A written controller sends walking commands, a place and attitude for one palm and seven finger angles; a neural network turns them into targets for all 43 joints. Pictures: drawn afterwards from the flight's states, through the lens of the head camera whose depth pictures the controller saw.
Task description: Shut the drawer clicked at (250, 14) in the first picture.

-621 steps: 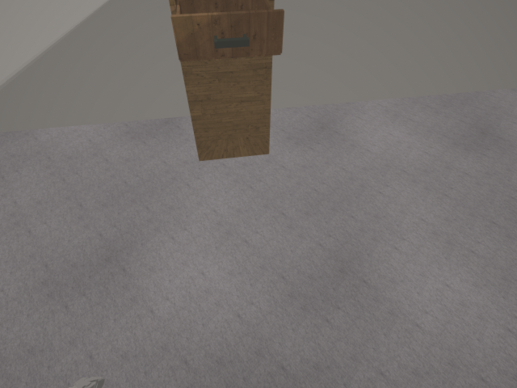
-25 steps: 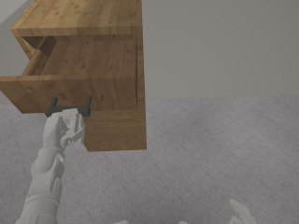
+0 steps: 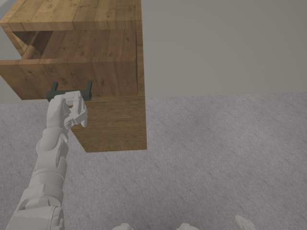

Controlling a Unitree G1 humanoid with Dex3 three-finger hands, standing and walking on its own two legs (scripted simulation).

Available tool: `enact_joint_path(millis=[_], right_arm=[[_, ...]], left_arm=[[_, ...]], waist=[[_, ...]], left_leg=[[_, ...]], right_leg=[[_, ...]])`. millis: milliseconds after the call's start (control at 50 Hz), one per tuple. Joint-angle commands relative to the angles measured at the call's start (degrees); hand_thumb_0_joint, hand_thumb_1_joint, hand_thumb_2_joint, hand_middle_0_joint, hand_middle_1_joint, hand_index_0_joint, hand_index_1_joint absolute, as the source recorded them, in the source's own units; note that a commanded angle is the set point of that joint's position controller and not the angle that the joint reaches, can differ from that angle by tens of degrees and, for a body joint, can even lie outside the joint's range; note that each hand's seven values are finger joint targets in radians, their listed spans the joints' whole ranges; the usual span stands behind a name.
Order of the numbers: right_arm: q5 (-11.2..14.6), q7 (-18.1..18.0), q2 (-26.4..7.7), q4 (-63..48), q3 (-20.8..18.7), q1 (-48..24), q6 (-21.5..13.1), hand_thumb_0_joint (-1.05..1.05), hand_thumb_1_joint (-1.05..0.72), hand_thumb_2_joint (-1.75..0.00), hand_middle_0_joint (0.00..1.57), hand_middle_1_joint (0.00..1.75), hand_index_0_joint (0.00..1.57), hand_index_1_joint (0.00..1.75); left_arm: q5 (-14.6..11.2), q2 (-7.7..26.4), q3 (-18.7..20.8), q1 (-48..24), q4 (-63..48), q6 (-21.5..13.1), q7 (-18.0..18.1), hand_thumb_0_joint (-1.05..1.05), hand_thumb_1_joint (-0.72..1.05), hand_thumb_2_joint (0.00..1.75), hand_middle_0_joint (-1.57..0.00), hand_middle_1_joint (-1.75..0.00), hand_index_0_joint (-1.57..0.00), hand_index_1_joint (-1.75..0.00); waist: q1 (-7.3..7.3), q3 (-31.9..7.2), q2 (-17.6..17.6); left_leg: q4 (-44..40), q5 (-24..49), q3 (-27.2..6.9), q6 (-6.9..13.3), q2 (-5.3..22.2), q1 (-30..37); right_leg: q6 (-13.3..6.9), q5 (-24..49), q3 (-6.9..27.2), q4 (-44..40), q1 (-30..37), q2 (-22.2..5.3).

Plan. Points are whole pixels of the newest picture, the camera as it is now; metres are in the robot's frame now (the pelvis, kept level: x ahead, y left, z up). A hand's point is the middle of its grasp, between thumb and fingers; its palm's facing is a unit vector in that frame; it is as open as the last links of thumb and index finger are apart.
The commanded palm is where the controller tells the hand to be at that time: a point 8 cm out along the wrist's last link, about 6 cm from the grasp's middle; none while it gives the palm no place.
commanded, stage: push the drawer shut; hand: left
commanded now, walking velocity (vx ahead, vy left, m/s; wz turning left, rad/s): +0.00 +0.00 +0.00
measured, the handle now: (71, 90) +0.47 +0.25 +0.08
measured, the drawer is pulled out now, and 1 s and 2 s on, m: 0.15 0.02 0.00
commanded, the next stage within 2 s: pull the fist back off the drawer in 1.58 s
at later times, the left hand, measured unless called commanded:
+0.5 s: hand (87, 94) +0.46 +0.20 +0.07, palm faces +0.07 -1.00 -0.02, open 3.0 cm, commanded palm +0.45 +0.25 +0.08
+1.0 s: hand (90, 78) +0.53 +0.21 +0.07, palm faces +0.06 -1.00 -0.01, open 3.0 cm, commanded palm +0.51 +0.25 +0.08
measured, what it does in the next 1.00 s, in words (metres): stands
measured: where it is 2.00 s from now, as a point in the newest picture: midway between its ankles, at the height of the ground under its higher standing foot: outside the picture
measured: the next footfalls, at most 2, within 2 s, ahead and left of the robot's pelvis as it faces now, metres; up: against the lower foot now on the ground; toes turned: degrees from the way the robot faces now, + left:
none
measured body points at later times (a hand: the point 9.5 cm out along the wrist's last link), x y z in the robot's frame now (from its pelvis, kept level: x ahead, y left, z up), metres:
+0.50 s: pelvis +0.00 +0.00 -0.01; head +0.08 +0.01 +0.43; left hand +0.45 +0.25 +0.08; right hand +0.04 -0.27 -0.13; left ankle +0.01 +0.11 -0.70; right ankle +0.02 -0.11 -0.70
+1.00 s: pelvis +0.01 +0.02 -0.02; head +0.13 +0.03 +0.42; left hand +0.52 +0.26 +0.08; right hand -0.02 -0.25 -0.12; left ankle +0.01 +0.11 -0.70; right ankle +0.02 -0.11 -0.70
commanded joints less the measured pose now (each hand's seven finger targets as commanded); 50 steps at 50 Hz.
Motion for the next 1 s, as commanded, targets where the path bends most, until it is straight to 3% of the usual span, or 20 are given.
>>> enact_joint_path(millis=[0, 60, 80, 220, 240, 320, 340, 360, 400, 440, 480, 560, 600, 740, 780, 800, 860, 940, 960, 980], right_arm=[[0.29, -0.26, -8.25, -5.62, -2.98, 2.36, -1.42, 0.00, -0.90, -0.90, 0.20, 0.30, 0.20, 0.30], [0.08, -0.33, -8.56, -5.16, -3.11, 3.27, -0.84, 0.00, -0.90, -0.90, 0.20, 0.30, 0.20, 0.30], [0.10, -0.28, -8.39, -4.98, -2.98, 3.50, -0.76, 0.00, -0.90, -0.90, 0.20, 0.30, 0.20, 0.30], [-0.23, 0.06, -8.84, -4.31, -3.38, 5.34, 0.33, 0.00, -0.90, -0.90, 0.20, 0.30, 0.20, 0.30], [-0.23, 0.10, -8.83, -4.02, -3.18, 5.45, 0.43, 0.00, -0.90, -0.90, 0.20, 0.30, 0.20, 0.30], [-0.45, 0.00, -9.33, -3.56, -3.28, 6.72, 1.07, 0.00, -0.90, -0.90, 0.20, 0.30, 0.20, 0.30], [-0.47, 0.05, -9.18, -3.62, -3.17, 6.83, 1.13, 0.00, -0.90, -0.90, 0.20, 0.30, 0.20, 0.30], [-0.69, 0.02, -9.62, -3.47, -3.26, 7.54, 1.36, 0.00, -0.90, -0.90, 0.20, 0.30, 0.20, 0.30], [-0.57, 0.12, -9.50, -3.25, -3.16, 7.70, 1.52, 0.00, -0.90, -0.90, 0.20, 0.30, 0.20, 0.30], [-0.71, 0.05, -9.99, -3.08, -3.13, 8.51, 1.79, 0.00, -0.90, -0.90, 0.20, 0.30, 0.20, 0.30], [-1.00, 0.22, -10.01, -3.12, -3.25, 9.34, 1.95, 0.00, -0.90, -0.90, 0.20, 0.30, 0.20, 0.30], [-1.38, 0.42, -10.55, -2.77, -3.06, 10.86, 2.53, 0.00, -0.90, -0.90, 0.20, 0.30, 0.20, 0.30], [-1.33, 0.58, -10.37, -3.24, -3.07, 11.03, 2.84, 0.00, -0.90, -0.90, 0.20, 0.30, 0.20, 0.30], [-1.87, 0.76, -11.21, -2.96, -3.04, 13.41, 3.91, 0.00, -0.90, -0.90, 0.20, 0.30, 0.20, 0.30], [-2.20, 0.94, -11.40, -2.97, -3.15, 14.35, 4.21, 0.00, -0.90, -0.90, 0.20, 0.30, 0.20, 0.30], [-2.28, 1.12, -11.24, -3.11, -3.20, 14.46, 4.33, 0.00, -0.90, -0.90, 0.20, 0.30, 0.20, 0.30], [-2.65, 1.33, -11.43, -2.71, -3.22, 15.53, 4.94, 0.00, -0.90, -0.90, 0.20, 0.30, 0.20, 0.30], [-2.79, 1.36, -11.73, -2.67, -3.03, 16.29, 5.68, 0.00, -0.90, -0.90, 0.20, 0.30, 0.20, 0.30], [-2.99, 1.34, -11.80, -2.66, -2.96, 16.62, 5.83, 0.00, -0.90, -0.90, 0.20, 0.30, 0.20, 0.30], [-2.95, 1.41, -11.67, -2.73, -2.91, 16.75, 5.95, 0.00, -0.90, -0.90, 0.20, 0.30, 0.20, 0.30]], left_arm=[[-1.00, 13.10, 3.46, -27.66, -9.36, -3.78, 0.41, 0.00, 0.90, 0.90, -1.40, -1.60, -1.40, -1.60], [-0.53, 15.37, 4.73, -30.25, -7.58, -4.25, 0.36, 0.00, 0.90, 0.90, -1.40, -1.60, -1.40, -1.60], [-0.50, 14.10, 3.59, -32.02, -7.00, -4.44, 0.20, 0.00, 0.90, 0.90, -1.40, -1.60, -1.40, -1.60], [0.16, 17.56, 6.40, -35.01, -2.35, -5.63, 0.22, 0.00, 0.90, 0.90, -1.40, -1.60, -1.40, -1.60], [0.11, 16.67, 5.14, -37.02, -1.42, -5.60, 0.02, 0.00, 0.90, 0.90, -1.40, -1.60, -1.40, -1.60], [1.02, 20.59, 7.48, -40.82, 1.43, -6.15, -0.03, 0.00, 0.90, 0.90, -1.40, -1.60, -1.40, -1.60], [1.02, 19.20, 6.52, -40.71, 2.85, -5.88, -0.20, 0.00, 0.90, 0.90, -1.40, -1.60, -1.40, -1.60], [1.23, 21.73, 8.48, -41.17, 3.91, -5.95, -0.01, 0.00, 0.90, 0.90, -1.40, -1.60, -1.40, -1.60], [1.70, 20.63, 6.78, -44.19, 5.08, -5.95, -0.29, 0.00, 0.90, 0.90, -1.40, -1.60, -1.40, -1.60], [2.04, 23.10, 8.18, -44.73, 7.29, -5.71, -0.29, 0.00, 0.90, 0.90, -1.40, -1.60, -1.40, -1.60], [2.50, 22.58, 7.64, -47.18, 6.57, -6.09, -0.27, 0.00, 0.90, 0.90, -1.40, -1.60, -1.40, -1.60], [2.77, 25.67, 9.73, -47.60, 10.07, -5.67, -0.24, 0.00, 0.90, 0.90, -1.40, -1.60, -1.40, -1.60], [3.30, 25.19, 8.98, -48.52, 10.19, -5.61, -0.41, 0.00, 0.90, 0.90, -1.40, -1.60, -1.40, -1.60], [4.43, 28.24, 10.10, -52.55, 12.98, -4.82, -0.02, 0.00, 0.90, 0.90, -1.40, -1.60, -1.40, -1.60], [4.81, 29.34, 10.96, -54.35, 11.62, -5.14, 0.35, 0.00, 0.90, 0.90, -1.40, -1.60, -1.40, -1.60], [4.85, 27.55, 9.67, -54.35, 11.56, -5.19, 0.38, 0.00, 0.90, 0.90, -1.40, -1.60, -1.40, -1.60], [4.99, 28.36, 10.71, -53.96, 12.87, -5.12, 0.61, 0.00, 0.90, 0.90, -1.40, -1.60, -1.40, -1.60], [5.82, 29.57, 10.67, -56.44, 14.76, -4.22, 0.87, 0.00, 0.90, 0.90, -1.40, -1.60, -1.40, -1.60], [6.09, 31.36, 12.12, -56.63, 14.33, -4.47, 1.09, 0.00, 0.90, 0.90, -1.40, -1.60, -1.40, -1.60], [6.36, 30.71, 11.32, -57.09, 14.29, -4.41, 1.12, 0.00, 0.90, 0.90, -1.40, -1.60, -1.40, -1.60]], waist=[[-2.15, -17.75, 0.32], [-2.45, -18.75, 0.48], [-2.97, -19.06, 0.58], [-2.97, -21.03, 1.66], [-4.04, -20.36, 0.60], [-4.15, -21.08, 1.89], [-4.54, -20.96, 1.49], [-4.46, -21.08, 0.26], [-5.52, -20.54, 2.45], [-5.77, -20.75, 1.46], [-6.04, -23.49, 3.57], [-6.51, -22.98, 1.36], [-6.50, -23.98, 4.21], [-8.14, -23.83, 4.62], [-8.02, -26.35, 5.83], [-8.21, -27.41, 6.61], [-8.17, -26.91, 6.05], [-9.48, -25.32, 5.49], [-8.68, -26.34, 6.96], [-9.14, -27.35, 7.80]], left_leg=[[-6.52, 8.93, -2.09, 0.69, -1.47, 6.23], [-5.82, 9.63, -2.18, 0.80, -1.38, 5.89], [-5.78, 9.94, -2.13, 0.82, -1.36, 6.26], [-4.79, 10.44, -1.82, 0.86, -1.24, 5.35], [-4.72, 9.50, -1.88, 1.00, -1.24, 4.59], [-4.22, 9.00, -2.12, 1.07, -1.14, 3.49], [-4.00, 8.81, -1.92, 1.20, -1.22, 3.30], [-3.77, 8.94, -2.27, 1.25, -1.15, 2.27], [-3.52, 7.82, -2.20, 1.19, -1.09, 2.34], [-3.03, 7.49, -2.19, 1.34, -0.99, 0.82], [-2.82, 9.32, -2.67, 1.21, -0.89, 3.22], [-1.85, 9.80, -2.66, 1.46, -0.76, 0.39], [-1.72, 10.36, -2.37, 1.33, -0.85, 0.92], [-1.00, 11.33, -3.17, 1.40, -0.24, 1.23], [-0.74, 13.53, -3.68, 1.25, -0.01, 3.47], [-0.64, 14.49, -3.83, 1.13, -0.04, 4.91], [-0.10, 17.08, -4.03, 1.10, 0.21, 5.36], [-0.06, 16.21, -3.91, 1.28, 0.31, 3.56], [0.21, 17.40, -4.09, 1.15, 0.27, 3.96], [0.39, 18.47, -4.10, 1.07, 0.35, 5.10]], right_leg=[[-0.27, 10.87, 3.23, -6.20, 8.23, 1.96], [-0.33, 11.45, 3.33, -5.76, 8.02, 2.07], [-0.22, 11.92, 3.32, -5.68, 7.53, 2.05], [-0.20, 12.42, 3.57, -5.11, 6.97, 2.22], [0.02, 11.77, 3.64, -5.33, 6.51, 2.24], [-0.07, 10.78, 3.88, -4.83, 5.57, 2.28], [0.00, 10.77, 3.99, -4.96, 5.38, 2.38], [-0.07, 10.77, 3.83, -4.69, 5.71, 2.45], [0.06, 9.42, 3.88, -4.72, 3.47, 2.42], [0.15, 9.05, 4.14, -4.65, 3.46, 2.46], [-0.02, 9.89, 3.65, -3.85, 2.52, 2.65], [0.12, 10.76, 3.90, -3.66, 3.02, 2.89], [0.08, 11.09, 3.99, -3.40, 2.55, 2.81], [0.15, 10.25, 3.33, -3.05, -0.85, 3.16], [0.05, 11.28, 2.99, -2.47, -1.35, 3.35], [0.01, 11.54, 2.87, -2.43, -1.81, 3.45], [-0.18, 13.14, 2.47, -2.19, -2.44, 3.72], [0.12, 12.68, 2.51, -2.51, -2.98, 3.69], [-0.18, 13.40, 2.53, -2.05, -2.74, 3.72], [-0.12, 13.99, 2.39, -1.92, -3.28, 3.69]])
